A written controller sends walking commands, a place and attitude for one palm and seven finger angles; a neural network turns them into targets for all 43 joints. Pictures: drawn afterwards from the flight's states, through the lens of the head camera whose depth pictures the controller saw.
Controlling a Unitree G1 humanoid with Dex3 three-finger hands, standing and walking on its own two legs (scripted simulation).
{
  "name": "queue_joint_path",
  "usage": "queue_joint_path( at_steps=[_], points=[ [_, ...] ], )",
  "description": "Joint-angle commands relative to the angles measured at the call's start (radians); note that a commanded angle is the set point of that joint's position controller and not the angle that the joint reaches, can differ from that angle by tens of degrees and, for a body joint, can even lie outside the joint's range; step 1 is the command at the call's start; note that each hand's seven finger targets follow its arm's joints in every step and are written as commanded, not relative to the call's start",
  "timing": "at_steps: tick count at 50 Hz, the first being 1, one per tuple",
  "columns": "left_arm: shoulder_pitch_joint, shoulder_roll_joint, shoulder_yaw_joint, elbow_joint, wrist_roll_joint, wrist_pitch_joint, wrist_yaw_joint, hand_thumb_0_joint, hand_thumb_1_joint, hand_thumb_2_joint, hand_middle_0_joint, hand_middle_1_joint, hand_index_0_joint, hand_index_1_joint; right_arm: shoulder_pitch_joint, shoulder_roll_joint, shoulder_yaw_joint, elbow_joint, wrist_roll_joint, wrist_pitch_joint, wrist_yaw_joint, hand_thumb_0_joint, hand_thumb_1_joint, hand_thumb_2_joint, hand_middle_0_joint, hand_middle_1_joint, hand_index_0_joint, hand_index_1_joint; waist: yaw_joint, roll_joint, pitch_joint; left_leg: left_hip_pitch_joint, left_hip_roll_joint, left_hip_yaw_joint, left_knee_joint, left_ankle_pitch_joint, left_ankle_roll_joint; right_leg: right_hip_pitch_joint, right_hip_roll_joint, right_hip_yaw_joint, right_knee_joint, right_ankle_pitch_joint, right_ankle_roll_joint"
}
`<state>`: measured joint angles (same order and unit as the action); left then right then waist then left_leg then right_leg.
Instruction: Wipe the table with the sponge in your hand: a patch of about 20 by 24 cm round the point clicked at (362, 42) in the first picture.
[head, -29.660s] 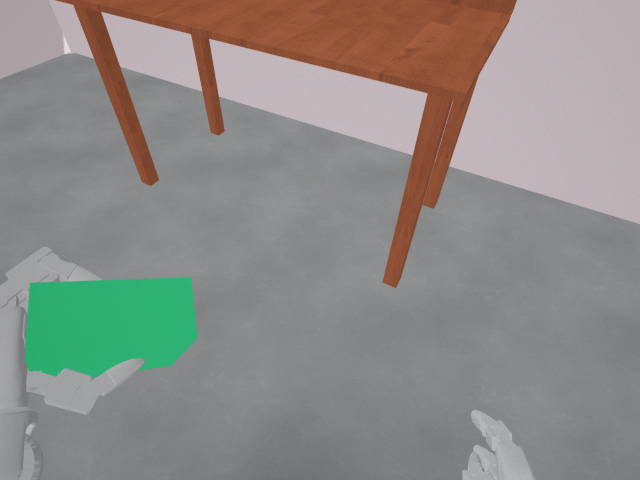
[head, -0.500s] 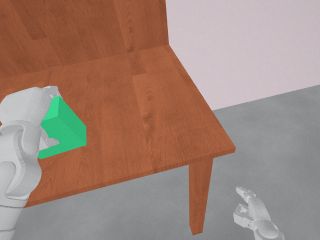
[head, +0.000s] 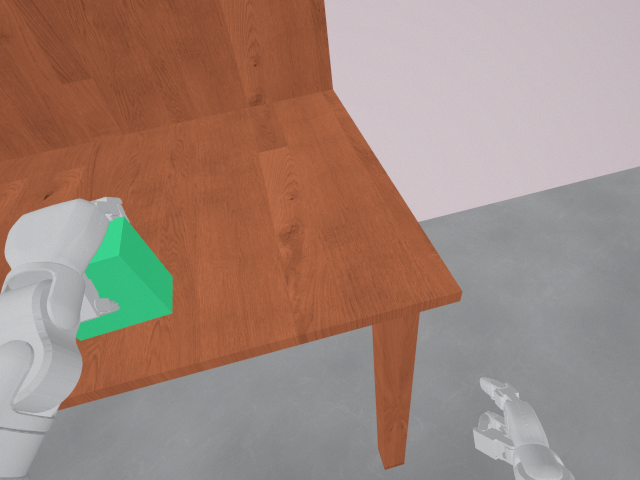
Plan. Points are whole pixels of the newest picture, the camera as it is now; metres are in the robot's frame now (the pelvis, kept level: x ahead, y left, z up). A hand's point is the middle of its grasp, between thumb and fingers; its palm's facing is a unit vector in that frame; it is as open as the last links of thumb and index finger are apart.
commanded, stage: lower the sponge onto the table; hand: left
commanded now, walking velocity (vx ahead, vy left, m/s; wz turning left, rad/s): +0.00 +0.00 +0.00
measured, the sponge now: (111, 291) +0.26 +0.31 +0.13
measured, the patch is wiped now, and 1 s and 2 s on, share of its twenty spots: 0.00 0.20 0.65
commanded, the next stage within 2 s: wipe forward along the first lane in 0.62 s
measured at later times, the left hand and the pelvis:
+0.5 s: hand (100, 279) +0.26 +0.31 +0.15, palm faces +0.05 -0.04 -1.00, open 9.8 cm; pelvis +0.00 +0.01 +0.00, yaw +0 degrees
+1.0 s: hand (104, 265) +0.29 +0.33 +0.15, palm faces +0.01 -0.02 -1.00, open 9.8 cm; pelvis +0.01 +0.01 +0.00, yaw +1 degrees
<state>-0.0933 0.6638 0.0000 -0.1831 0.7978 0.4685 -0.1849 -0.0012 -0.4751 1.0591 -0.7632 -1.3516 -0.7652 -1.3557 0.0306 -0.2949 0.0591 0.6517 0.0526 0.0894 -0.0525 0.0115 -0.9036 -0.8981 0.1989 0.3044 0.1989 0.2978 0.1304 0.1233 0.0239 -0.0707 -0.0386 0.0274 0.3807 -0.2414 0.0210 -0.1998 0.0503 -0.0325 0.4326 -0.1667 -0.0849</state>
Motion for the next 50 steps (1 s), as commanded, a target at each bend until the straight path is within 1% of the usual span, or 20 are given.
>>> queue_joint_path(
  at_steps=[1, 2, 3, 6, 7, 10, 12, 21, 22, 24, 27, 29, 32, 36, 37, 38, 42, 46, 47, 50],
  points=[
    [-0.281, 0.317, 0.2, -0.141, 0.027, -0.045, 0.031, 0.0, 0.1, 1.3, -1.2, -1.6, -1.2, -1.6, -0.193, -0.098, -0.033, -0.173, -0.011, -0.052, -0.024, 0.0, -0.9, -0.9, 0.2, 0.3, 0.2, 0.3, 0.003, -0.095, -0.204, -0.132, -0.01, -0.058, -0.037, 0.153, 0.028, 0.244, -0.074, 0.172, -0.075, 0.022, 0.02],
    [-0.296, 0.321, 0.201, -0.176, 0.037, -0.054, 0.032, 0.0, 0.1, 1.3, -1.2, -1.6, -1.2, -1.6, -0.229, -0.092, -0.03, -0.191, 0.0, -0.065, -0.027, 0.0, -0.9, -0.9, 0.2, 0.3, 0.2, 0.3, -0.001, -0.077, -0.21, -0.116, -0.008, -0.073, -0.03, 0.143, 0.03, 0.22, -0.061, 0.217, -0.082, -0.015, 0.007],
    [-0.317, 0.286, 0.174, -0.163, 0.032, -0.074, 0.036, 0.0, 0.1, 1.3, -1.2, -1.6, -1.2, -1.6, -0.19, -0.088, -0.026, -0.18, -0.01, -0.066, -0.03, 0.0, -0.9, -0.9, 0.2, 0.3, 0.2, 0.3, -0.007, -0.075, -0.22, -0.116, -0.01, -0.054, -0.027, 0.153, 0.03, 0.236, -0.079, 0.173, -0.079, -0.003, 0.017],
    [-0.296, 0.311, 0.205, -0.121, 0.024, -0.118, 0.052, 0.0, 0.1, 1.3, -1.2, -1.6, -1.2, -1.6, -0.171, -0.095, -0.036, -0.162, -0.017, -0.067, -0.038, 0.0, -0.9, -0.9, 0.2, 0.3, 0.2, 0.3, -0.005, -0.08, -0.178, -0.117, -0.011, -0.059, -0.035, 0.136, 0.026, 0.222, -0.075, 0.179, -0.1, -0.016, 0.017],
    [-0.296, 0.334, 0.23, -0.144, 0.032, -0.121, 0.061, 0.0, 0.1, 1.3, -1.2, -1.6, -1.2, -1.6, -0.205, -0.092, -0.036, -0.178, -0.006, -0.08, -0.038, 0.0, -0.9, -0.9, 0.2, 0.3, 0.2, 0.3, 0.002, -0.065, -0.187, -0.113, -0.006, -0.078, -0.026, 0.129, 0.024, 0.211, -0.066, 0.239, -0.103, -0.051, -0.001],
    [-0.302, 0.308, 0.215, -0.112, 0.025, -0.139, 0.082, 0.0, 0.1, 1.3, -1.2, -1.6, -1.2, -1.6, -0.167, -0.097, -0.043, -0.158, -0.016, -0.071, -0.037, 0.0, -0.9, -0.9, 0.2, 0.3, 0.2, 0.3, 0.0, -0.041, -0.187, -0.12, -0.012, -0.066, -0.044, 0.131, 0.019, 0.228, -0.07, 0.177, -0.099, -0.029, 0.009],
    [-0.296, 0.313, 0.224, -0.121, 0.031, -0.128, 0.093, 0.0, 0.1, 1.3, -1.2, -1.6, -1.2, -1.6, -0.205, -0.093, -0.041, -0.17, -0.005, -0.08, -0.037, 0.0, -0.9, -0.9, 0.2, 0.3, 0.2, 0.3, 0.004, -0.026, -0.192, -0.114, -0.01, -0.075, -0.037, 0.137, 0.019, 0.221, -0.063, 0.227, -0.099, -0.038, -0.006],
    [-0.255, 0.258, 0.178, -0.095, 0.035, -0.102, 0.093, 0.0, 0.1, 1.3, -1.2, -1.6, -1.2, -1.6, -0.178, -0.102, -0.047, -0.154, -0.016, -0.064, -0.03, 0.0, -0.9, -0.9, 0.2, 0.3, 0.2, 0.3, 0.001, -0.074, -0.202, -0.127, -0.009, -0.066, -0.063, 0.145, 0.02, 0.246, -0.065, 0.153, -0.084, 0.011, 0.012],
    [-0.258, 0.265, 0.185, -0.113, 0.043, -0.094, 0.093, 0.0, 0.1, 1.3, -1.2, -1.6, -1.2, -1.6, -0.213, -0.097, -0.039, -0.174, -0.006, -0.072, -0.031, 0.0, -0.9, -0.9, 0.2, 0.3, 0.2, 0.3, 0.004, -0.07, -0.195, -0.125, -0.005, -0.076, -0.056, 0.138, 0.022, 0.234, -0.058, 0.2, -0.087, -0.015, 0.0],
    [-0.269, 0.222, 0.148, -0.102, 0.04, -0.102, 0.094, 0.0, 0.1, 1.3, -1.2, -1.6, -1.2, -1.6, -0.177, -0.097, -0.041, -0.157, -0.013, -0.064, -0.029, 0.0, -0.9, -0.9, 0.2, 0.3, 0.2, 0.3, -0.008, -0.08, -0.19, -0.122, -0.007, -0.071, -0.071, 0.151, 0.021, 0.236, -0.058, 0.143, -0.085, 0.013, 0.011],
    [-0.259, 0.263, 0.192, -0.147, 0.053, -0.106, 0.107, 0.0, 0.1, 1.3, -1.2, -1.6, -1.2, -1.6, -0.209, -0.093, -0.04, -0.174, -0.009, -0.071, -0.027, 0.0, -0.9, -0.9, 0.2, 0.3, 0.2, 0.3, 0.011, -0.04, -0.213, -0.108, -0.006, -0.082, -0.07, 0.157, 0.021, 0.243, -0.047, 0.186, -0.081, 0.009, -0.006],
    [-0.225, 0.197, 0.149, -0.12, 0.04, -0.108, 0.112, 0.0, 0.1, 1.3, -1.2, -1.6, -1.2, -1.6, -0.172, -0.091, -0.042, -0.156, -0.015, -0.063, -0.022, 0.0, -0.9, -0.9, 0.2, 0.3, 0.2, 0.3, 0.001, -0.068, -0.192, -0.112, -0.006, -0.075, -0.08, 0.175, 0.017, 0.241, -0.05, 0.132, -0.081, 0.041, 0.006],
    [-0.216, 0.204, 0.153, -0.117, 0.053, -0.081, 0.111, 0.0, 0.1, 1.3, -1.2, -1.6, -1.2, -1.6, -0.206, -0.094, -0.037, -0.17, -0.004, -0.062, -0.019, 0.0, -0.9, -0.9, 0.2, 0.3, 0.2, 0.3, 0.003, -0.077, -0.17, -0.109, 0.001, -0.083, -0.084, 0.164, 0.019, 0.21, -0.039, 0.16, -0.086, 0.02, -0.003],
    [-0.235, 0.179, 0.118, -0.072, 0.059, -0.059, 0.105, 0.0, 0.1, 1.3, -1.2, -1.6, -1.2, -1.6, -0.171, -0.103, -0.041, -0.151, -0.013, -0.048, -0.021, 0.0, -0.9, -0.9, 0.2, 0.3, 0.2, 0.3, -0.007, -0.095, -0.168, -0.112, -0.006, -0.065, -0.089, 0.172, 0.02, 0.225, -0.046, 0.116, -0.091, 0.045, 0.012],
    [-0.257, 0.202, 0.129, -0.065, 0.075, -0.046, 0.104, 0.0, 0.1, 1.3, -1.2, -1.6, -1.2, -1.6, -0.203, -0.102, -0.034, -0.159, -0.002, -0.051, -0.021, 0.0, -0.9, -0.9, 0.2, 0.3, 0.2, 0.3, -0.01, -0.093, -0.163, -0.11, -0.001, -0.074, -0.088, 0.151, 0.02, 0.202, -0.036, 0.153, -0.097, 0.004, 0.002],
    [-0.312, 0.155, 0.078, -0.041, 0.077, -0.049, 0.099, 0.0, 0.1, 1.3, -1.2, -1.6, -1.2, -1.6, -0.172, -0.101, -0.031, -0.15, -0.008, -0.05, -0.023, 0.0, -0.9, -0.9, 0.2, 0.3, 0.2, 0.3, -0.026, -0.103, -0.169, -0.116, -0.004, -0.06, -0.087, 0.156, 0.021, 0.209, -0.049, 0.111, -0.096, 0.016, 0.011],
    [-0.325, 0.2, 0.104, 0.017, 0.091, -0.052, 0.082, 0.0, 0.1, 1.3, -1.2, -1.6, -1.2, -1.6, -0.185, -0.104, -0.031, -0.151, 0.0, -0.045, -0.028, 0.0, -0.9, -0.9, 0.2, 0.3, 0.2, 0.3, -0.018, -0.104, -0.182, -0.11, -0.003, -0.072, -0.091, 0.153, 0.023, 0.213, -0.036, 0.14, -0.101, 0.013, 0.004],
    [-0.292, 0.185, 0.101, 0.027, 0.067, -0.089, 0.06, 0.0, 0.1, 1.3, -1.2, -1.6, -1.2, -1.6, -0.148, -0.108, -0.037, -0.146, -0.012, -0.038, -0.025, 0.0, -0.9, -0.9, 0.2, 0.3, 0.2, 0.3, -0.014, -0.109, -0.193, -0.105, -0.008, -0.062, -0.084, 0.21, 0.023, 0.245, -0.047, 0.091, -0.089, 0.104, 0.015],
    [-0.283, 0.205, 0.122, 0.029, 0.078, -0.088, 0.062, 0.0, 0.1, 1.3, -1.2, -1.6, -1.2, -1.6, -0.167, -0.105, -0.033, -0.158, -0.003, -0.044, -0.023, 0.0, -0.9, -0.9, 0.2, 0.3, 0.2, 0.3, -0.013, -0.097, -0.199, -0.107, -0.002, -0.073, -0.08, 0.199, 0.024, 0.231, -0.037, 0.131, -0.088, 0.082, 0.003],
    [-0.291, 0.191, 0.113, 0.074, 0.064, -0.116, 0.059, 0.0, 0.1, 1.3, -1.2, -1.6, -1.2, -1.6, -0.128, -0.114, -0.041, -0.143, -0.01, -0.037, -0.026, 0.0, -0.9, -0.9, 0.2, 0.3, 0.2, 0.3, -0.021, -0.12, -0.178, -0.115, -0.006, -0.058, -0.079, 0.201, 0.024, 0.228, -0.046, 0.09, -0.094, 0.094, 0.018]
  ],
)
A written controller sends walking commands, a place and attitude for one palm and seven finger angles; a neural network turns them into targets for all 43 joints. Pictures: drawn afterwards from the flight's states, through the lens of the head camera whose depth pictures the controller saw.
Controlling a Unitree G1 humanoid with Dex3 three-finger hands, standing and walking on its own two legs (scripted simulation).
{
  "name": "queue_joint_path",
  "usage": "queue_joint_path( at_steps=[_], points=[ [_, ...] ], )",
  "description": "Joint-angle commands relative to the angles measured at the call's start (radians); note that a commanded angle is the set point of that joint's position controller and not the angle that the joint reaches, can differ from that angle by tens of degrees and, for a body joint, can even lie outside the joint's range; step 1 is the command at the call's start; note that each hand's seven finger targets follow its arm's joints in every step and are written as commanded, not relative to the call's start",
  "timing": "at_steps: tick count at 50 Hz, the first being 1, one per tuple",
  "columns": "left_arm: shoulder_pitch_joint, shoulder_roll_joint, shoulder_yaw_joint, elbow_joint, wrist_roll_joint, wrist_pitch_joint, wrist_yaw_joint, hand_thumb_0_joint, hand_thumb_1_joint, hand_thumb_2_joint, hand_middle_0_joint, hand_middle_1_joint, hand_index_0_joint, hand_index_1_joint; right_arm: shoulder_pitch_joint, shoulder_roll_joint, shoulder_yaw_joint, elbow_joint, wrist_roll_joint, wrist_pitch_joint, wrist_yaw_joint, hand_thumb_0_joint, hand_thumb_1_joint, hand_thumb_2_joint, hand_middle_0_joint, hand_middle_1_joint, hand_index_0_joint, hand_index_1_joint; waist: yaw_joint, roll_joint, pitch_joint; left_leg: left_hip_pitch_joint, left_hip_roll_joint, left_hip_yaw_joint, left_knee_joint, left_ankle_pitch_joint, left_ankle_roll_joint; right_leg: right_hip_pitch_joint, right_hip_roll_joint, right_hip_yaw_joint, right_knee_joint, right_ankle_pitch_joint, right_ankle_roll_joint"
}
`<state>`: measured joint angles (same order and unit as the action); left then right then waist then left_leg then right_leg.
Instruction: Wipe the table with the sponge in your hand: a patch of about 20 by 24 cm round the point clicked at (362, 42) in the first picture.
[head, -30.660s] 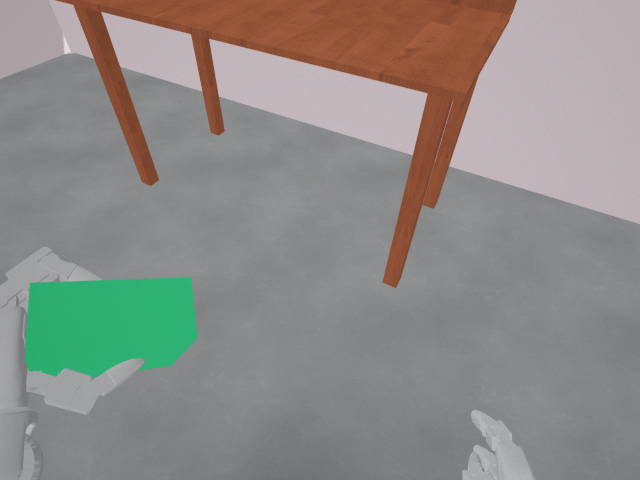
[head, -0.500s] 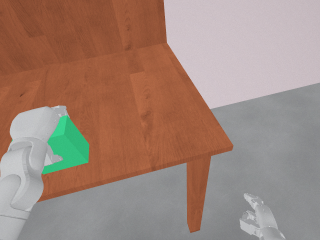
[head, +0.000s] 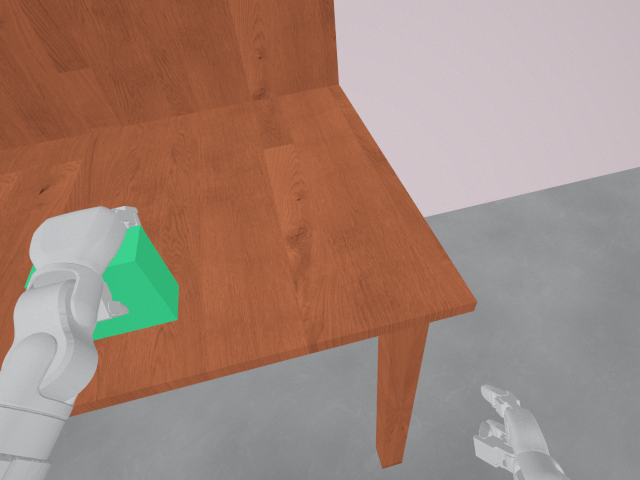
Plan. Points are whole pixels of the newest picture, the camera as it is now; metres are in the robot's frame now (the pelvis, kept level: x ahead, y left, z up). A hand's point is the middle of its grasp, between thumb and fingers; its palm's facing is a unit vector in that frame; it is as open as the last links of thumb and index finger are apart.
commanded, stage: wipe forward along the first lane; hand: left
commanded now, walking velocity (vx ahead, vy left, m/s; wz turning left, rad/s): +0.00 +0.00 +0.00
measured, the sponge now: (120, 295) +0.28 +0.31 +0.10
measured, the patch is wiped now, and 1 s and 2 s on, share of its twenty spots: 0.20 0.65 0.65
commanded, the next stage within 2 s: slide across to the middle lane in 1.40 s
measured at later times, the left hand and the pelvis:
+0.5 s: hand (115, 242) +0.33 +0.32 +0.15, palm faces -0.04 +0.00 -1.00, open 9.8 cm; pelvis +0.00 -0.01 +0.00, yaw +1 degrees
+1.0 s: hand (111, 220) +0.36 +0.35 +0.15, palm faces -0.09 +0.00 -1.00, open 9.8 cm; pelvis +0.00 -0.01 -0.01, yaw +0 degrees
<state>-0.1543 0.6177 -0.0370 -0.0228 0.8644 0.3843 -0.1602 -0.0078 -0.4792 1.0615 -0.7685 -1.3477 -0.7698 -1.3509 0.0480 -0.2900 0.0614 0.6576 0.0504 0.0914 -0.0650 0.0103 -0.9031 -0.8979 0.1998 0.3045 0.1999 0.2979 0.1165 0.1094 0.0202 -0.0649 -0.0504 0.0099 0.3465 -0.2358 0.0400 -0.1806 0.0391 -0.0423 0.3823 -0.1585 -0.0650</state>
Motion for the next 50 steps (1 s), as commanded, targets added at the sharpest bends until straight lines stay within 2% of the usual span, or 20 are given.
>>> queue_joint_path(
  at_steps=[1, 2, 3, 6, 7, 8, 12, 13, 19, 27, 28, 32, 34, 37, 39, 42, 44, 47, 49, 50],
  points=[
    [-0.242, 0.236, 0.147, -0.082, -0.001, -0.039, 0.033, 0.0, 0.1, 1.3, -1.2, -1.6, -1.2, -1.6, -0.145, -0.118, -0.044, -0.15, -0.008, -0.038, -0.016, 0.0, -0.9, -0.9, 0.2, 0.3, 0.2, 0.3, -0.008, -0.102, -0.174, -0.119, 0.002, -0.039, -0.042, 0.199, 0.004, 0.204, -0.036, 0.097, -0.043, 0.092, -0.003],
    [-0.249, 0.244, 0.152, -0.087, 0.005, -0.035, 0.036, 0.0, 0.1, 1.3, -1.2, -1.6, -1.2, -1.6, -0.166, -0.116, -0.04, -0.164, 0.002, -0.045, -0.013, 0.0, -0.9, -0.9, 0.2, 0.3, 0.2, 0.3, -0.009, -0.08, -0.168, -0.12, 0.009, -0.048, -0.039, 0.183, 0.004, 0.184, -0.028, 0.137, -0.044, 0.066, -0.015],
    [-0.281, 0.223, 0.133, -0.056, 0.007, -0.043, 0.039, 0.0, 0.1, 1.3, -1.2, -1.6, -1.2, -1.6, -0.131, -0.119, -0.041, -0.148, -0.004, -0.043, -0.016, 0.0, -0.9, -0.9, 0.2, 0.3, 0.2, 0.3, -0.021, -0.108, -0.182, -0.127, 0.005, -0.035, -0.036, 0.193, 0.005, 0.193, -0.038, 0.093, -0.039, 0.076, -0.004],
    [-0.287, 0.217, 0.123, -0.011, 0.009, -0.058, 0.041, 0.0, 0.1, 1.3, -1.2, -1.6, -1.2, -1.6, -0.121, -0.126, -0.052, -0.139, -0.004, -0.038, -0.018, 0.0, -0.9, -0.9, 0.2, 0.3, 0.2, 0.3, -0.017, -0.101, -0.177, -0.129, 0.001, -0.038, -0.039, 0.201, 0.002, 0.19, -0.035, 0.089, -0.044, 0.094, -0.004],
    [-0.3, 0.222, 0.126, -0.033, 0.016, -0.058, 0.042, 0.0, 0.1, 1.3, -1.2, -1.6, -1.2, -1.6, -0.146, -0.121, -0.048, -0.157, 0.004, -0.047, -0.015, 0.0, -0.9, -0.9, 0.2, 0.3, 0.2, 0.3, -0.017, -0.087, -0.189, -0.123, 0.006, -0.046, -0.033, 0.194, 0.004, 0.182, -0.029, 0.127, -0.042, 0.085, -0.015],
    [-0.296, 0.213, 0.123, -0.009, 0.015, -0.065, 0.044, 0.0, 0.1, 1.3, -1.2, -1.6, -1.2, -1.6, -0.111, -0.123, -0.05, -0.146, -0.003, -0.047, -0.016, 0.0, -0.9, -0.9, 0.2, 0.3, 0.2, 0.3, -0.019, -0.12, -0.209, -0.135, 0.003, -0.038, -0.029, 0.21, 0.004, 0.206, -0.041, 0.091, -0.03, 0.101, -0.006],
    [-0.333, 0.217, 0.114, 0.057, 0.017, -0.071, 0.04, 0.0, 0.1, 1.3, -1.2, -1.6, -1.2, -1.6, -0.122, -0.127, -0.052, -0.146, 0.007, -0.045, -0.02, 0.0, -0.9, -0.9, 0.2, 0.3, 0.2, 0.3, -0.03, -0.131, -0.165, -0.148, 0.008, -0.042, -0.031, 0.155, 0.008, 0.158, -0.03, 0.118, -0.048, 0.05, -0.007],
    [-0.342, 0.217, 0.113, 0.08, 0.019, -0.08, 0.042, 0.0, 0.1, 1.3, -1.2, -1.6, -1.2, -1.6, -0.09, -0.133, -0.055, -0.136, 0.001, -0.046, -0.022, 0.0, -0.9, -0.9, 0.2, 0.3, 0.2, 0.3, -0.032, -0.159, -0.198, -0.159, 0.002, -0.032, -0.022, 0.169, 0.009, 0.185, -0.043, 0.093, -0.036, 0.069, 0.002],
    [-0.411, 0.208, 0.078, 0.209, 0.028, -0.1, 0.031, 0.0, 0.1, 1.3, -1.2, -1.6, -1.2, -1.6, -0.064, -0.138, -0.061, -0.118, 0.007, -0.037, -0.028, 0.0, -0.9, -0.9, 0.2, 0.3, 0.2, 0.3, -0.05, -0.151, -0.164, -0.188, 0.001, -0.029, -0.019, 0.121, 0.011, 0.154, -0.04, 0.093, -0.048, 0.034, 0.007],
    [-0.442, 0.295, 0.141, 0.325, 0.045, -0.156, 0.022, 0.0, 0.1, 1.3, -1.2, -1.6, -1.2, -1.6, -0.038, -0.149, -0.066, -0.124, 0.008, -0.025, -0.028, 0.0, -0.9, -0.9, 0.2, 0.3, 0.2, 0.3, -0.043, -0.146, -0.192, -0.242, 0.001, -0.029, 0.013, 0.102, 0.012, 0.168, -0.046, 0.132, -0.027, 0.047, 0.003],
    [-0.454, 0.276, 0.12, 0.347, 0.048, -0.164, 0.021, 0.0, 0.1, 1.3, -1.2, -1.6, -1.2, -1.6, -0.019, -0.148, -0.065, -0.119, 0.005, -0.024, -0.029, 0.0, -0.9, -0.9, 0.2, 0.3, 0.2, 0.3, -0.051, -0.172, -0.201, -0.255, -0.002, -0.02, 0.022, 0.11, 0.012, 0.176, -0.056, 0.116, -0.015, 0.059, 0.009],
    [-0.494, 0.333, 0.149, 0.433, 0.057, -0.196, 0.024, 0.0, 0.1, 1.3, -1.2, -1.6, -1.2, -1.6, -0.005, -0.157, -0.07, -0.115, 0.012, -0.014, -0.033, 0.0, -0.9, -0.9, 0.2, 0.3, 0.2, 0.3, -0.058, -0.152, -0.158, -0.296, 0.0, -0.022, 0.031, 0.045, 0.014, 0.128, -0.049, 0.139, -0.027, -0.013, 0.01],
    [-0.519, 0.314, 0.124, 0.478, 0.062, -0.21, 0.024, 0.0, 0.1, 1.3, -1.2, -1.6, -1.2, -1.6, 0.026, -0.158, -0.074, -0.103, 0.01, -0.008, -0.036, 0.0, -0.9, -0.9, 0.2, 0.3, 0.2, 0.3, -0.071, -0.164, -0.164, -0.307, -0.003, -0.014, 0.039, 0.034, 0.014, 0.12, -0.052, 0.125, -0.025, -0.019, 0.016],
    [-0.558, 0.387, 0.17, 0.523, 0.072, -0.233, 0.029, 0.0, 0.1, 1.3, -1.2, -1.6, -1.2, -1.6, 0.033, -0.164, -0.078, -0.107, 0.01, -0.002, -0.039, 0.0, -0.9, -0.9, 0.2, 0.3, 0.2, 0.3, -0.063, -0.152, -0.193, -0.34, -0.001, -0.023, 0.057, 0.017, 0.012, 0.139, -0.061, 0.164, -0.017, -0.035, 0.009],
    [-0.583, 0.336, 0.123, 0.556, 0.072, -0.249, 0.027, 0.0, 0.1, 1.3, -1.2, -1.6, -1.2, -1.6, 0.054, -0.16, -0.08, -0.102, 0.013, 0.003, -0.038, 0.0, -0.9, -0.9, 0.2, 0.3, 0.2, 0.3, -0.078, -0.16, -0.185, -0.346, -0.003, -0.019, 0.062, 0.021, 0.015, 0.123, -0.062, 0.145, -0.012, -0.016, 0.014],
    [-0.6, 0.425, 0.19, 0.585, 0.08, -0.277, 0.033, 0.0, 0.1, 1.3, -1.2, -1.6, -1.2, -1.6, 0.065, -0.169, -0.084, -0.105, 0.012, 0.009, -0.04, 0.0, -0.9, -0.9, 0.2, 0.3, 0.2, 0.3, -0.068, -0.147, -0.224, -0.37, -0.002, -0.026, 0.073, 0.018, 0.015, 0.142, -0.064, 0.166, 0.002, -0.009, 0.009],
    [-0.603, 0.374, 0.151, 0.612, 0.074, -0.292, 0.033, 0.0, 0.1, 1.3, -1.2, -1.6, -1.2, -1.6, 0.081, -0.165, -0.087, -0.102, 0.014, 0.011, -0.039, 0.0, -0.9, -0.9, 0.2, 0.3, 0.2, 0.3, -0.08, -0.164, -0.203, -0.375, -0.001, -0.019, 0.079, 0.008, 0.017, 0.122, -0.066, 0.156, -0.001, -0.013, 0.015],
    [-0.64, 0.427, 0.182, 0.632, 0.078, -0.314, 0.04, 0.0, 0.1, 1.3, -1.2, -1.6, -1.2, -1.6, 0.09, -0.172, -0.089, -0.105, 0.017, 0.017, -0.041, 0.0, -0.9, -0.9, 0.2, 0.3, 0.2, 0.3, -0.075, -0.14, -0.224, -0.387, -0.002, -0.026, 0.079, 0.002, 0.018, 0.121, -0.063, 0.163, 0.006, -0.017, 0.009],
    [-0.667, 0.376, 0.134, 0.67, 0.084, -0.321, 0.047, 0.0, 0.1, 1.3, -1.2, -1.6, -1.2, -1.6, 0.108, -0.165, -0.091, -0.098, 0.018, 0.018, -0.041, 0.0, -0.9, -0.9, 0.2, 0.3, 0.2, 0.3, -0.091, -0.15, -0.202, -0.388, -0.005, -0.016, 0.077, -0.011, 0.021, 0.091, -0.058, 0.143, -0.001, -0.037, 0.015],
    [-0.687, 0.398, 0.149, 0.687, 0.09, -0.326, 0.052, 0.0, 0.1, 1.3, -1.2, -1.6, -1.2, -1.6, 0.117, -0.171, -0.093, -0.089, 0.017, 0.018, -0.041, 0.0, -0.9, -0.9, 0.2, 0.3, 0.2, 0.3, -0.092, -0.155, -0.201, -0.39, -0.004, -0.017, 0.077, -0.021, 0.02, 0.079, -0.055, 0.143, -0.005, -0.051, 0.015]
  ],
)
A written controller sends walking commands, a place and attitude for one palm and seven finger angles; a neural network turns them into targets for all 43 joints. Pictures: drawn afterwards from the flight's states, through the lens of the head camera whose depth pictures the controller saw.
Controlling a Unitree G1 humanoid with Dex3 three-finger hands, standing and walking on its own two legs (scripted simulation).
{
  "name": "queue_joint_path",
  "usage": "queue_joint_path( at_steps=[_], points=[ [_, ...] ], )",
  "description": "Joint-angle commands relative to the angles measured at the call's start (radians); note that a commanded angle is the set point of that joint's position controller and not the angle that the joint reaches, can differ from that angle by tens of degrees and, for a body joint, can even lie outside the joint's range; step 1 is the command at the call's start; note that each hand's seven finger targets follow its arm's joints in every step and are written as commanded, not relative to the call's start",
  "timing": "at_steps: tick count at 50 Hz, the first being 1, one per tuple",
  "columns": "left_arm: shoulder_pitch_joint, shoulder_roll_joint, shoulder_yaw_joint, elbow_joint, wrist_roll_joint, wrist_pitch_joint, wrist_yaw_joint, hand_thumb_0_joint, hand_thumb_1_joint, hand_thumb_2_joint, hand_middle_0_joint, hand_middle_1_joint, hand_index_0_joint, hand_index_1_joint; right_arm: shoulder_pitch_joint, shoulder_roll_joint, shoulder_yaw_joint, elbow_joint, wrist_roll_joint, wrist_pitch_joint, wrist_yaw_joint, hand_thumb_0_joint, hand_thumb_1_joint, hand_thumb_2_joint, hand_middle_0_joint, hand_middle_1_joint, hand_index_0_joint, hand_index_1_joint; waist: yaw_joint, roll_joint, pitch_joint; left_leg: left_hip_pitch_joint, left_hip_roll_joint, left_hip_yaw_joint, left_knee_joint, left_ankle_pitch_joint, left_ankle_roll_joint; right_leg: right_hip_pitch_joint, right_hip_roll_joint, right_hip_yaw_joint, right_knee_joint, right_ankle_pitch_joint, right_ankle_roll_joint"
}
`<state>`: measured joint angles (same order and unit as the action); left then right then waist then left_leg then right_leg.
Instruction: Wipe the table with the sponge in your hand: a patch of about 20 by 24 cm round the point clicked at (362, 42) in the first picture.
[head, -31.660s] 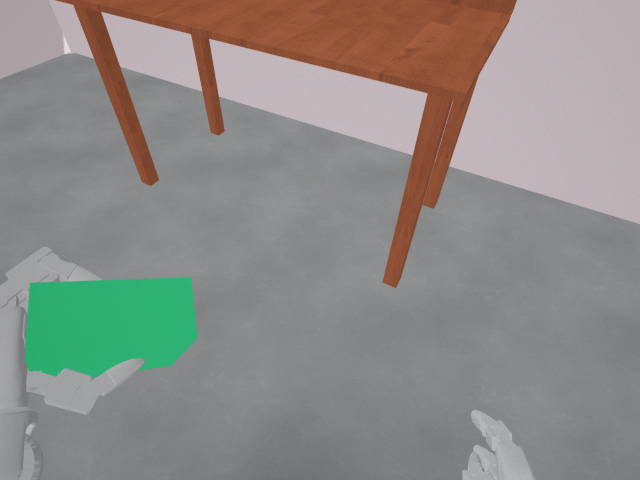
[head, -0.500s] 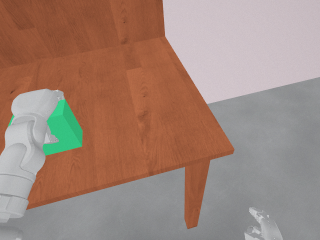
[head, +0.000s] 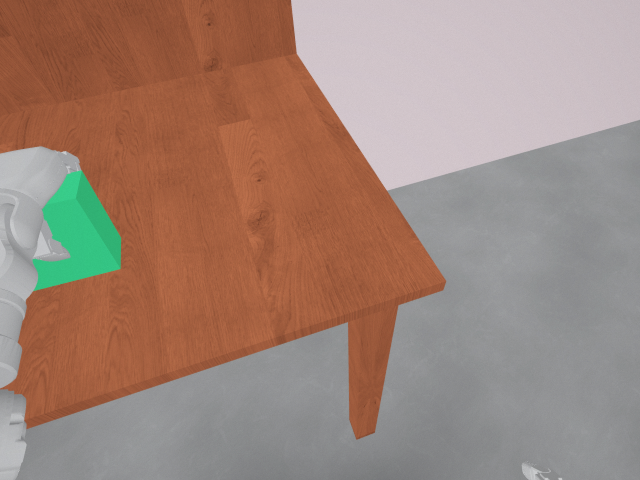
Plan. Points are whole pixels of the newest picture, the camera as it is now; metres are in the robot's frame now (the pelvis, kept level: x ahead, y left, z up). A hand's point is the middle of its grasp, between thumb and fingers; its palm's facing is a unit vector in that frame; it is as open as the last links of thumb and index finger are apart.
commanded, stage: wipe forward along the first lane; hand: left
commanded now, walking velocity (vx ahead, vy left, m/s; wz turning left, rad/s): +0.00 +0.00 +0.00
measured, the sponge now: (61, 244) +0.36 +0.37 +0.11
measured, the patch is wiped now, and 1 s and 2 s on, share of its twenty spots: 0.65 0.65 0.80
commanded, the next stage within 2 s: slide across to the middle lane in 0.40 s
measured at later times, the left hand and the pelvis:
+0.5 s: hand (51, 188) +0.41 +0.38 +0.15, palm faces -0.12 +0.01 -0.99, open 9.8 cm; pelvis +0.01 +0.02 +0.00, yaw +0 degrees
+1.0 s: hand (107, 175) +0.44 +0.32 +0.15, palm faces +0.00 +0.00 -1.00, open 9.8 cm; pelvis +0.04 +0.05 +0.01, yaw +2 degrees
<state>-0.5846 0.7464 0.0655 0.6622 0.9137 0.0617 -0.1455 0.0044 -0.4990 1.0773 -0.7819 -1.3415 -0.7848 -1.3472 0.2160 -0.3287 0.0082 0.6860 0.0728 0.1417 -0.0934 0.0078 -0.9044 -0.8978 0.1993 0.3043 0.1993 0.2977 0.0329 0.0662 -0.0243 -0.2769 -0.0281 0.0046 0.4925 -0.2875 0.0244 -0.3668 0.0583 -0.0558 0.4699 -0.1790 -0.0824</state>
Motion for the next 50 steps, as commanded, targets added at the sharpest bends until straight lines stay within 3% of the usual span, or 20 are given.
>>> queue_joint_path(
  at_steps=[1, 4, 7, 9, 12, 14, 17, 18, 21, 27, 30, 32, 35, 37, 40, 43, 45, 47, 48, 50],
  points=[
    [-0.268, 0.263, 0.034, 0.014, 0.045, -0.006, 0.039, 0.0, 0.1, 1.3, -1.2, -1.6, -1.2, -1.6, -0.047, -0.131, -0.039, -0.117, -0.004, -0.031, -0.013, 0.0, -0.9, -0.9, 0.2, 0.3, 0.2, 0.3, -0.008, -0.105, -0.162, -0.181, -0.029, -0.013, -0.071, 0.028, 0.036, 0.265, -0.074, 0.153, -0.092, -0.037, 0.031],
    [-0.317, 0.234, 0.008, 0.04, 0.053, -0.02, 0.048, 0.0, 0.1, 1.3, -1.2, -1.6, -1.2, -1.6, -0.024, -0.128, -0.042, -0.111, -0.003, -0.033, -0.011, 0.0, -0.9, -0.9, 0.2, 0.3, 0.2, 0.3, -0.016, -0.104, -0.178, -0.171, -0.028, -0.014, -0.075, 0.045, 0.036, 0.258, -0.069, 0.141, -0.088, -0.01, 0.028],
    [-0.36, 0.264, 0.026, 0.052, 0.056, -0.037, 0.054, 0.0, 0.1, 1.3, -1.2, -1.6, -1.2, -1.6, -0.015, -0.131, -0.043, -0.108, -0.003, -0.031, -0.013, 0.0, -0.9, -0.9, 0.2, 0.3, 0.2, 0.3, -0.014, -0.112, -0.217, -0.162, -0.027, -0.019, -0.08, 0.058, 0.038, 0.267, -0.066, 0.14, -0.087, 0.013, 0.025],
    [-0.373, 0.224, -0.014, 0.085, 0.063, -0.04, 0.059, 0.0, 0.1, 1.3, -1.2, -1.6, -1.2, -1.6, -0.002, -0.126, -0.042, -0.099, 0.0, -0.029, -0.012, 0.0, -0.9, -0.9, 0.2, 0.3, 0.2, 0.3, -0.025, -0.109, -0.194, -0.166, -0.029, -0.013, -0.084, 0.056, 0.037, 0.247, -0.062, 0.125, -0.088, 0.01, 0.029],
    [-0.402, 0.251, 0.006, 0.098, 0.07, -0.05, 0.065, 0.0, 0.1, 1.3, -1.2, -1.6, -1.2, -1.6, 0.006, -0.132, -0.042, -0.096, -0.001, -0.027, -0.011, 0.0, -0.9, -0.9, 0.2, 0.3, 0.2, 0.3, -0.021, -0.101, -0.214, -0.157, -0.028, -0.024, -0.092, 0.076, 0.035, 0.246, -0.057, 0.12, -0.088, 0.033, 0.02],
    [-0.426, 0.222, -0.027, 0.125, 0.074, -0.046, 0.069, 0.0, 0.1, 1.3, -1.2, -1.6, -1.2, -1.6, 0.019, -0.128, -0.041, -0.086, 0.0, -0.026, -0.011, 0.0, -0.9, -0.9, 0.2, 0.3, 0.2, 0.3, -0.035, -0.117, -0.2, -0.153, -0.027, -0.018, -0.091, 0.075, 0.036, 0.23, -0.054, 0.11, -0.092, 0.029, 0.027],
    [-0.461, 0.267, 0.001, 0.136, 0.084, -0.052, 0.072, 0.0, 0.1, 1.3, -1.2, -1.6, -1.2, -1.6, 0.026, -0.135, -0.041, -0.084, -0.001, -0.024, -0.012, 0.0, -0.9, -0.9, 0.2, 0.3, 0.2, 0.3, -0.029, -0.091, -0.219, -0.149, -0.027, -0.024, -0.1, 0.093, 0.032, 0.238, -0.053, 0.111, -0.096, 0.048, 0.019],
    [-0.479, 0.241, -0.032, 0.15, 0.085, -0.049, 0.071, 0.0, 0.1, 1.3, -1.2, -1.6, -1.2, -1.6, 0.029, -0.128, -0.038, -0.082, 0.0, -0.024, -0.013, 0.0, -0.9, -0.9, 0.2, 0.3, 0.2, 0.3, -0.041, -0.105, -0.216, -0.148, -0.027, -0.017, -0.097, 0.092, 0.034, 0.241, -0.055, 0.109, -0.094, 0.048, 0.025],
    [-0.522, 0.25, -0.043, 0.192, 0.096, -0.042, 0.07, 0.0, 0.1, 1.3, -1.2, -1.6, -1.2, -1.6, 0.04, -0.134, -0.035, -0.073, 0.002, -0.02, -0.015, 0.0, -0.9, -0.9, 0.2, 0.3, 0.2, 0.3, -0.053, -0.099, -0.188, -0.153, -0.025, -0.02, -0.11, 0.064, 0.031, 0.21, -0.05, 0.1, -0.11, 0.009, 0.025],
    [-0.489, 0.232, -0.026, 0.108, 0.088, -0.074, 0.06, 0.0, 0.1, 1.3, -1.2, -1.6, -1.2, -1.6, 0.042, -0.125, -0.043, -0.095, -0.004, -0.013, -0.008, 0.0, -0.9, -0.9, 0.2, 0.3, 0.2, 0.3, -0.019, -0.04, -0.303, -0.078, -0.021, -0.031, -0.107, 0.211, 0.02, 0.275, -0.048, 0.095, -0.084, 0.151, 0.007],
    [-0.468, 0.157, -0.065, 0.048, 0.058, -0.072, 0.067, 0.0, 0.1, 1.3, -1.2, -1.6, -1.2, -1.6, 0.033, -0.119, -0.048, -0.092, -0.002, -0.011, 0.001, 0.0, -0.9, -0.9, 0.2, 0.3, 0.2, 0.3, -0.024, -0.038, -0.264, -0.021, -0.013, -0.037, -0.113, 0.252, 0.009, 0.236, -0.042, 0.079, -0.093, 0.151, 0.007],
    [-0.478, 0.148, -0.056, -0.042, 0.033, -0.071, 0.074, 0.0, 0.1, 1.3, -1.2, -1.6, -1.2, -1.6, 0.012, -0.118, -0.049, -0.103, -0.001, -0.017, 0.001, 0.0, -0.9, -0.9, 0.2, 0.3, 0.2, 0.3, -0.016, -0.027, -0.307, 0.024, -0.011, -0.051, -0.123, 0.312, 0.003, 0.253, -0.039, 0.077, -0.095, 0.179, 0.001],
    [-0.463, 0.071, -0.099, -0.119, -0.003, -0.039, 0.091, 0.0, 0.1, 1.3, -1.2, -1.6, -1.2, -1.6, -0.01, -0.113, -0.054, -0.093, 0.0, -0.025, 0.011, 0.0, -0.9, -0.9, 0.2, 0.3, 0.2, 0.3, -0.018, -0.026, -0.284, 0.089, -0.005, -0.058, -0.136, 0.367, -0.012, 0.249, -0.039, 0.067, -0.108, 0.189, 0.004],
    [-0.477, 0.092, -0.075, -0.166, -0.011, -0.008, 0.098, 0.0, 0.1, 1.3, -1.2, -1.6, -1.2, -1.6, -0.036, -0.119, -0.049, -0.091, 0.001, -0.029, 0.013, 0.0, -0.9, -0.9, 0.2, 0.3, 0.2, 0.3, -0.012, -0.027, -0.292, 0.107, -0.004, -0.067, -0.155, 0.399, -0.018, 0.267, -0.037, 0.064, -0.119, 0.203, -0.002],
    [-0.512, 0.035, -0.13, -0.214, 0.002, 0.055, 0.107, 0.0, 0.1, 1.3, -1.2, -1.6, -1.2, -1.6, -0.062, -0.111, -0.042, -0.076, 0.0, -0.034, 0.025, 0.0, -0.9, -0.9, 0.2, 0.3, 0.2, 0.3, -0.014, -0.001, -0.276, 0.156, 0.002, -0.078, -0.173, 0.469, -0.041, 0.27, -0.035, 0.05, -0.128, 0.207, -0.004],
    [-0.548, -0.002, -0.162, -0.275, 0.017, 0.111, 0.11, 0.0, 0.1, 1.3, -1.2, -1.6, -1.2, -1.6, -0.094, -0.104, -0.032, -0.08, -0.002, -0.049, 0.032, 0.0, -0.9, -0.9, 0.2, 0.3, 0.2, 0.3, -0.009, 0.02, -0.319, 0.21, 0.008, -0.086, -0.177, 0.579, -0.056, 0.296, -0.037, 0.046, -0.127, 0.237, -0.01],
    [-0.524, -0.054, -0.191, -0.286, 0.02, 0.151, 0.107, 0.0, 0.1, 1.3, -1.2, -1.6, -1.2, -1.6, -0.106, -0.104, -0.029, -0.076, -0.006, -0.045, 0.044, 0.0, -0.9, -0.9, 0.2, 0.3, 0.2, 0.3, -0.006, -0.009, -0.315, 0.232, 0.015, -0.095, -0.177, 0.646, -0.072, 0.295, -0.034, 0.037, -0.129, 0.257, -0.008],
    [-0.485, -0.028, -0.147, -0.333, 0.021, 0.186, 0.113, 0.0, 0.1, 1.3, -1.2, -1.6, -1.2, -1.6, -0.143, -0.103, -0.021, -0.097, -0.012, -0.046, 0.053, 0.0, -0.9, -0.9, 0.2, 0.3, 0.2, 0.3, 0.025, -0.013, -0.357, 0.24, 0.014, -0.085, -0.175, 0.706, -0.071, 0.344, -0.033, 0.043, -0.126, 0.304, -0.014],
    [-0.479, -0.063, -0.176, -0.34, 0.027, 0.204, 0.113, 0.0, 0.1, 1.3, -1.2, -1.6, -1.2, -1.6, -0.148, -0.096, -0.017, -0.095, -0.013, -0.047, 0.057, 0.0, -0.9, -0.9, 0.2, 0.3, 0.2, 0.3, 0.019, -0.029, -0.361, 0.242, 0.012, -0.077, -0.17, 0.74, -0.071, 0.357, -0.04, 0.038, -0.119, 0.332, -0.011],
    [-0.469, -0.035, -0.146, -0.336, 0.048, 0.241, 0.121, 0.0, 0.1, 1.3, -1.2, -1.6, -1.2, -1.6, -0.162, -0.098, -0.01, -0.091, -0.019, -0.035, 0.064, 0.0, -0.9, -0.9, 0.2, 0.3, 0.2, 0.3, 0.031, -0.051, -0.349, 0.22, 0.014, -0.072, -0.181, 0.754, -0.078, 0.377, -0.038, 0.036, -0.119, 0.354, -0.011]
  ],
)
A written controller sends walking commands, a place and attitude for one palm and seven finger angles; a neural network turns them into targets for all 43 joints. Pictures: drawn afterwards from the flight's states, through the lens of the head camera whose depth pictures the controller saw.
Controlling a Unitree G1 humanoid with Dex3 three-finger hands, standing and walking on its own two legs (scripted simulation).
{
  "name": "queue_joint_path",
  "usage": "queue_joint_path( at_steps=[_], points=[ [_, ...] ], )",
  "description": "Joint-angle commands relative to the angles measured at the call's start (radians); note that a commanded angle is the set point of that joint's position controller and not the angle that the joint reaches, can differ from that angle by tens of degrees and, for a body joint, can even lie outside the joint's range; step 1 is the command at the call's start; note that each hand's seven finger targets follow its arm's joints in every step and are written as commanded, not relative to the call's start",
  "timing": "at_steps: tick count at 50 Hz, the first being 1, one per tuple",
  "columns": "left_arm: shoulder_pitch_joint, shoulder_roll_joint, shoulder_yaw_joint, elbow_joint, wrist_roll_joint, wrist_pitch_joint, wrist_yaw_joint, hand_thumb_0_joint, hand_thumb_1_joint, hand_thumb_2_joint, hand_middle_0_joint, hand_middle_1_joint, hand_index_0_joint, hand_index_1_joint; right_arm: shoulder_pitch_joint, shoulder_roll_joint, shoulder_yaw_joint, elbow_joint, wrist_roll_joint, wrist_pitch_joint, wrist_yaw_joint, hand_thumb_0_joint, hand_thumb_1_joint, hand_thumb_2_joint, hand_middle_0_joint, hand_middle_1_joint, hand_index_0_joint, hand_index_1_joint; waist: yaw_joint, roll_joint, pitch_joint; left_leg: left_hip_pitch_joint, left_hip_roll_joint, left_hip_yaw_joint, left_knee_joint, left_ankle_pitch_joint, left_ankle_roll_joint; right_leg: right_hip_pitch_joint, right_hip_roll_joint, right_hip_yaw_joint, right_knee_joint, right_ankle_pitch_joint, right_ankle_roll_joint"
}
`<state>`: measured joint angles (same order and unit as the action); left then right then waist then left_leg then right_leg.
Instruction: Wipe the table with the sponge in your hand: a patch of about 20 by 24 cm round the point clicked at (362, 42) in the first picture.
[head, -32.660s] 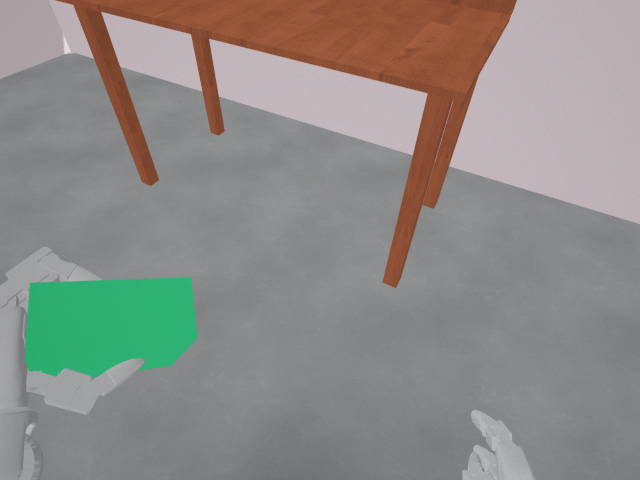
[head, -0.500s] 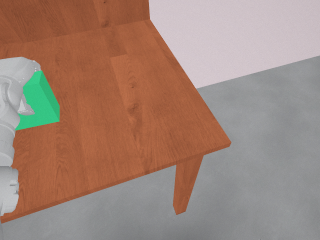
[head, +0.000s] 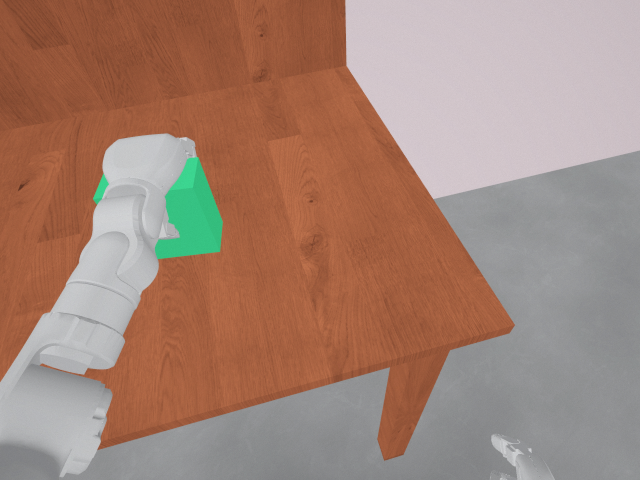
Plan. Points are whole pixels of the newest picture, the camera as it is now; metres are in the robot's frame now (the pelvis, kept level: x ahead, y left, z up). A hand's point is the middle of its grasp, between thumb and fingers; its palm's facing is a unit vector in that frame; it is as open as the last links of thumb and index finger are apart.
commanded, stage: slide across to the middle lane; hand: left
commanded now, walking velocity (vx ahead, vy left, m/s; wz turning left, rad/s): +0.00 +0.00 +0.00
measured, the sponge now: (171, 222) +0.40 +0.26 +0.10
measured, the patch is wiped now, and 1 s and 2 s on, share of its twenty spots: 0.65 0.80 0.80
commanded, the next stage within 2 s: wipe back along the middle lane in 0.14 s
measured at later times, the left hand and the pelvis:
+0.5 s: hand (193, 195) +0.41 +0.21 +0.14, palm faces +0.01 +0.01 -1.00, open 9.8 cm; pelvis +0.01 -0.02 +0.00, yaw -1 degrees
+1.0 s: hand (194, 224) +0.36 +0.20 +0.14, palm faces +0.09 -0.02 -1.00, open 9.8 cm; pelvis +0.00 -0.04 +0.00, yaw -3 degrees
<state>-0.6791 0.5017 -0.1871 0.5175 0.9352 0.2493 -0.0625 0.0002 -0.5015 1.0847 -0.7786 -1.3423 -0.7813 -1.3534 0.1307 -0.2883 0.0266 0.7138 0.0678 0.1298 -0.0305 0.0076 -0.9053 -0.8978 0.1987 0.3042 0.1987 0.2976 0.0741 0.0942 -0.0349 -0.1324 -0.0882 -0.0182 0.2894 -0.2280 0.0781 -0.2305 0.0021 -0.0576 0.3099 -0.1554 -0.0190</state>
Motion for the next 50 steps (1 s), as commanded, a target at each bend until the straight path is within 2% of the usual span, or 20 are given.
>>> queue_joint_path(
  at_steps=[1, 8, 12, 13, 16, 17, 18, 22, 23, 27, 28, 29, 31, 32, 33, 42, 43, 47, 48, 50],
  points=[
    [-0.368, 0.194, 0.094, -0.182, 0.034, 0.076, 0.041, 0.0, 0.1, 1.3, -1.2, -1.6, -1.2, -1.6, -0.091, -0.134, -0.024, -0.119, -0.014, -0.019, 0.004, 0.0, -0.9, -0.9, 0.2, 0.3, 0.2, 0.3, -0.009, -0.07, -0.322, 0.07, 0.074, -0.042, 0.017, 0.686, -0.132, 0.238, 0.018, 0.036, 0.039, 0.324, -0.074],
    [-0.449, 0.091, -0.004, -0.207, 0.034, 0.175, 0.017, 0.0, 0.1, 1.3, -1.2, -1.6, -1.2, -1.6, -0.136, -0.122, -0.007, -0.138, -0.01, -0.017, 0.004, 0.0, -0.9, -0.9, 0.2, 0.3, 0.2, 0.3, -0.032, -0.096, -0.349, 0.09, 0.065, -0.026, 0.021, 0.644, -0.114, 0.248, 0.015, 0.035, 0.043, 0.34, -0.076],
    [-0.518, 0.112, -0.006, -0.174, 0.047, 0.184, -0.007, 0.0, 0.1, 1.3, -1.2, -1.6, -1.2, -1.6, -0.137, -0.125, -0.003, -0.135, -0.007, -0.014, -0.007, 0.0, -0.9, -0.9, 0.2, 0.3, 0.2, 0.3, -0.043, -0.073, -0.344, 0.089, 0.063, -0.028, 0.019, 0.565, -0.105, 0.227, 0.019, 0.047, 0.036, 0.307, -0.082],
    [-0.503, 0.062, -0.048, -0.157, 0.048, 0.179, -0.013, 0.0, 0.1, 1.3, -1.2, -1.6, -1.2, -1.6, -0.127, -0.117, 0.001, -0.137, -0.009, -0.021, -0.008, 0.0, -0.9, -0.9, 0.2, 0.3, 0.2, 0.3, -0.042, -0.085, -0.335, 0.079, 0.058, -0.025, 0.019, 0.572, -0.103, 0.234, 0.013, 0.036, 0.046, 0.31, -0.082],
    [-0.409, 0.06, -0.034, -0.183, 0.037, 0.153, -0.023, 0.0, 0.1, 1.3, -1.2, -1.6, -1.2, -1.6, -0.125, -0.119, -0.005, -0.148, -0.013, -0.02, -0.005, 0.0, -0.9, -0.9, 0.2, 0.3, 0.2, 0.3, -0.025, -0.067, -0.345, 0.087, 0.057, -0.023, 0.027, 0.596, -0.102, 0.252, 0.014, 0.043, 0.053, 0.336, -0.078],
    [-0.359, 0.097, 0.017, -0.198, 0.033, 0.151, -0.021, 0.0, 0.1, 1.3, -1.2, -1.6, -1.2, -1.6, -0.133, -0.121, -0.006, -0.159, -0.009, -0.019, -0.002, 0.0, -0.9, -0.9, 0.2, 0.3, 0.2, 0.3, -0.012, -0.084, -0.354, 0.074, 0.063, -0.027, 0.027, 0.596, -0.099, 0.267, 0.017, 0.051, 0.052, 0.344, -0.082],
    [-0.337, 0.027, -0.046, -0.193, 0.031, 0.15, -0.026, 0.0, 0.1, 1.3, -1.2, -1.6, -1.2, -1.6, -0.133, -0.116, 0.0, -0.162, -0.009, -0.022, -0.001, 0.0, -0.9, -0.9, 0.2, 0.3, 0.2, 0.3, -0.022, -0.102, -0.325, 0.06, 0.06, -0.02, 0.028, 0.59, -0.095, 0.257, 0.011, 0.04, 0.062, 0.341, -0.077],
    [-0.277, 0.089, 0.02, -0.221, 0.024, 0.167, -0.007, 0.0, 0.1, 1.3, -1.2, -1.6, -1.2, -1.6, -0.151, -0.126, -0.004, -0.17, -0.005, -0.012, 0.003, 0.0, -0.9, -0.9, 0.2, 0.3, 0.2, 0.3, -0.003, -0.1, -0.301, 0.027, 0.06, -0.018, 0.01, 0.507, -0.089, 0.271, 0.017, 0.054, 0.051, 0.314, -0.079],
    [-0.276, 0.039, -0.026, -0.221, 0.022, 0.174, -0.009, 0.0, 0.1, 1.3, -1.2, -1.6, -1.2, -1.6, -0.15, -0.122, -0.002, -0.169, -0.005, -0.016, 0.003, 0.0, -0.9, -0.9, 0.2, 0.3, 0.2, 0.3, -0.014, -0.122, -0.284, 0.016, 0.057, -0.012, 0.01, 0.498, -0.086, 0.271, 0.012, 0.047, 0.056, 0.321, -0.075],
    [-0.158, 0.086, 0.033, -0.277, 0.003, 0.207, -0.006, 0.0, 0.1, 1.3, -1.2, -1.6, -1.2, -1.6, -0.176, -0.13, -0.008, -0.183, 0.0, -0.014, 0.009, 0.0, -0.9, -0.9, 0.2, 0.3, 0.2, 0.3, 0.007, -0.115, -0.301, 0.01, 0.054, -0.007, 0.012, 0.48, -0.068, 0.31, 0.015, 0.071, 0.057, 0.357, -0.074],
    [-0.14, 0.044, -0.007, -0.28, -0.005, 0.215, -0.01, 0.0, 0.1, 1.3, -1.2, -1.6, -1.2, -1.6, -0.174, -0.125, -0.003, -0.188, 0.0, -0.019, 0.009, 0.0, -0.9, -0.9, 0.2, 0.3, 0.2, 0.3, 0.001, -0.142, -0.284, -0.007, 0.05, 0.002, 0.012, 0.466, -0.063, 0.32, 0.009, 0.061, 0.064, 0.367, -0.068],
    [-0.116, 0.078, 0.023, -0.284, -0.006, 0.216, -0.011, 0.0, 0.1, 1.3, -1.2, -1.6, -1.2, -1.6, -0.169, -0.131, -0.008, -0.176, 0.002, -0.016, 0.008, 0.0, -0.9, -0.9, 0.2, 0.3, 0.2, 0.3, -0.003, -0.151, -0.273, -0.006, 0.053, 0.0, 0.011, 0.457, -0.062, 0.315, 0.013, 0.066, 0.062, 0.368, -0.066],
    [-0.075, 0.063, 0.009, -0.325, -0.011, 0.224, -0.016, 0.0, 0.1, 1.3, -1.2, -1.6, -1.2, -1.6, -0.183, -0.128, -0.006, -0.19, 0.002, -0.017, 0.009, 0.0, -0.9, -0.9, 0.2, 0.3, 0.2, 0.3, 0.005, -0.125, -0.271, -0.007, 0.047, 0.007, 0.011, 0.448, -0.057, 0.323, 0.011, 0.07, 0.065, 0.374, -0.064],
    [-0.039, 0.1, 0.052, -0.331, -0.014, 0.234, -0.015, 0.0, 0.1, 1.3, -1.2, -1.6, -1.2, -1.6, -0.198, -0.129, -0.006, -0.198, 0.006, -0.016, 0.012, 0.0, -0.9, -0.9, 0.2, 0.3, 0.2, 0.3, 0.015, -0.132, -0.271, -0.015, 0.05, 0.0, 0.011, 0.417, -0.052, 0.322, 0.016, 0.087, 0.064, 0.35, -0.067],
    [-0.022, 0.053, 0.009, -0.324, -0.019, 0.239, -0.019, 0.0, 0.1, 1.3, -1.2, -1.6, -1.2, -1.6, -0.194, -0.123, 0.0, -0.2, 0.005, -0.021, 0.01, 0.0, -0.9, -0.9, 0.2, 0.3, 0.2, 0.3, 0.006, -0.161, -0.243, -0.031, 0.047, 0.013, 0.015, 0.407, -0.046, 0.324, 0.009, 0.075, 0.07, 0.36, -0.061],
    [0.077, 0.112, 0.063, -0.364, -0.019, 0.278, -0.02, 0.0, 0.1, 1.3, -1.2, -1.6, -1.2, -1.6, -0.227, -0.123, 0.005, -0.213, 0.011, -0.013, 0.004, 0.0, -0.9, -0.9, 0.2, 0.3, 0.2, 0.3, 0.014, -0.164, -0.203, -0.06, 0.046, 0.007, 0.02, 0.303, -0.039, 0.297, 0.02, 0.119, 0.073, 0.285, -0.058],
    [0.092, 0.053, 0.013, -0.383, -0.025, 0.281, -0.024, 0.0, 0.1, 1.3, -1.2, -1.6, -1.2, -1.6, -0.228, -0.114, 0.01, -0.227, 0.011, -0.019, 0.007, 0.0, -0.9, -0.9, 0.2, 0.3, 0.2, 0.3, 0.01, -0.165, -0.203, -0.067, 0.043, 0.02, 0.027, 0.315, -0.038, 0.309, 0.01, 0.101, 0.082, 0.303, -0.052],
    [0.187, 0.089, 0.065, -0.439, -0.036, 0.286, -0.019, 0.0, 0.1, 1.3, -1.2, -1.6, -1.2, -1.6, -0.246, -0.113, 0.009, -0.233, 0.011, -0.016, 0.012, 0.0, -0.9, -0.9, 0.2, 0.3, 0.2, 0.3, 0.028, -0.149, -0.215, -0.063, 0.044, 0.008, 0.037, 0.316, -0.041, 0.315, 0.021, 0.13, 0.093, 0.319, -0.056],
    [0.183, 0.035, 0.013, -0.443, -0.041, 0.292, -0.022, 0.0, 0.1, 1.3, -1.2, -1.6, -1.2, -1.6, -0.244, -0.106, 0.014, -0.24, 0.011, -0.021, 0.011, 0.0, -0.9, -0.9, 0.2, 0.3, 0.2, 0.3, 0.014, -0.16, -0.197, -0.073, 0.042, 0.021, 0.042, 0.314, -0.039, 0.309, 0.012, 0.112, 0.097, 0.324, -0.05],
    [0.201, 0.081, 0.05, -0.443, -0.044, 0.301, -0.019, 0.0, 0.1, 1.3, -1.2, -1.6, -1.2, -1.6, -0.251, -0.112, 0.011, -0.23, 0.011, -0.015, 0.009, 0.0, -0.9, -0.9, 0.2, 0.3, 0.2, 0.3, 0.019, -0.143, -0.165, -0.078, 0.044, 0.018, 0.036, 0.295, -0.043, 0.299, 0.015, 0.121, 0.093, 0.304, -0.05]
  ],
)
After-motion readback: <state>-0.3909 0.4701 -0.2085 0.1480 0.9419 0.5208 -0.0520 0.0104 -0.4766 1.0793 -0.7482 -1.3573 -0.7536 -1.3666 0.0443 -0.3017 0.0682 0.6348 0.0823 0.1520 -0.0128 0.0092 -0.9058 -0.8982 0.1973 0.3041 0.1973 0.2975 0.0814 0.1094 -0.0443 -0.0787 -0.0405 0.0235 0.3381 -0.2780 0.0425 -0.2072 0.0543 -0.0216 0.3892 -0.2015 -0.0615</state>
